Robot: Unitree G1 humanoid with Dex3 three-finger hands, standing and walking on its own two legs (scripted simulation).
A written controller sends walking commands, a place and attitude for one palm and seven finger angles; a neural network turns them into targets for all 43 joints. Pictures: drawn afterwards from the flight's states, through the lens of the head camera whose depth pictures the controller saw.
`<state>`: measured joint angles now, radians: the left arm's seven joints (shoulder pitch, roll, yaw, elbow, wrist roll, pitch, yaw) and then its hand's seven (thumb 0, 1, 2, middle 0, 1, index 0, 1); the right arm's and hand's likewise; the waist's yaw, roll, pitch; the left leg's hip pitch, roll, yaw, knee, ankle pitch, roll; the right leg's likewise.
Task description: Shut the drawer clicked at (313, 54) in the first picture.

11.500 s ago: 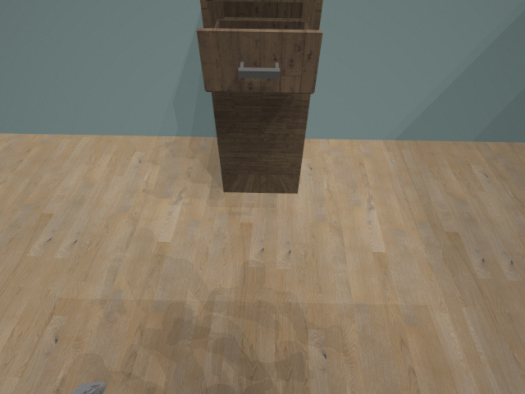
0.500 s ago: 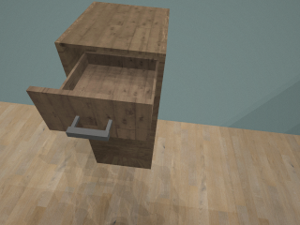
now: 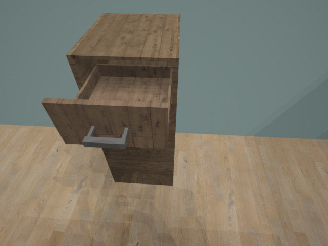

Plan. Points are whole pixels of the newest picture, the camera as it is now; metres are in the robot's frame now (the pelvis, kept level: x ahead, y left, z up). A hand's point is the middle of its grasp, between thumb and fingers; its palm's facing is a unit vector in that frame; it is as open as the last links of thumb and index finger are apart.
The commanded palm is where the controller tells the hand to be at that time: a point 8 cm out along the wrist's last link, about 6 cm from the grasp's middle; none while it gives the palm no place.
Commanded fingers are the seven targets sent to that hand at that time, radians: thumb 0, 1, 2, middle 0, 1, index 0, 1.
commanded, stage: come to a stop and stand still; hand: left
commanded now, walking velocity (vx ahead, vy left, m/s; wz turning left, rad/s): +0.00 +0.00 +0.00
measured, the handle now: (106, 136) +0.40 +0.19 +0.04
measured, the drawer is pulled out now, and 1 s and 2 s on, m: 0.24 0.24 0.24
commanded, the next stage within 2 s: look again from close up in 0.08 s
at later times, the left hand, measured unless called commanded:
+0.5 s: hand out of the picture -0.01 +0.14 -0.18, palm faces +0.03 -0.99 -0.13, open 7.3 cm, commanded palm none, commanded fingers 0.00 0.90 0.90 -0.20 -0.30 -0.20 -0.30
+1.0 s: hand (112, 195) +0.24 +0.14 +0.01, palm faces +0.12 -0.99 -0.05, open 6.7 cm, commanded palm +0.13 +0.20 -0.03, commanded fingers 0.00 0.90 0.90 -0.48 -0.60 -0.48 -0.60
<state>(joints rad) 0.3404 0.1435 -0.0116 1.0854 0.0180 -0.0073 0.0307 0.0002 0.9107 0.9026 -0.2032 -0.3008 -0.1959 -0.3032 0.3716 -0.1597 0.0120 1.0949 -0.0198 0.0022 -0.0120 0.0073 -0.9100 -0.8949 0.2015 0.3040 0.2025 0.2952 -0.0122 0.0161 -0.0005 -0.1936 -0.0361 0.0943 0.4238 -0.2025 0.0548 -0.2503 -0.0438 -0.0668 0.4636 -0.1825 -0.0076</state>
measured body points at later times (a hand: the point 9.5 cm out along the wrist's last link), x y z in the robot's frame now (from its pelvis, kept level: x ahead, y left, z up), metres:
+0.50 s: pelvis +0.02 +0.00 +0.00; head +0.02 +0.00 +0.45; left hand -0.01 +0.19 -0.16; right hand +0.00 -0.20 -0.16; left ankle +0.02 +0.08 -0.74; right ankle +0.05 -0.12 -0.74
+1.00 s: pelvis +0.03 +0.01 -0.02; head +0.01 -0.01 +0.43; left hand +0.22 +0.19 +0.02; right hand +0.16 -0.26 -0.11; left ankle +0.02 +0.08 -0.74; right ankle +0.05 -0.12 -0.74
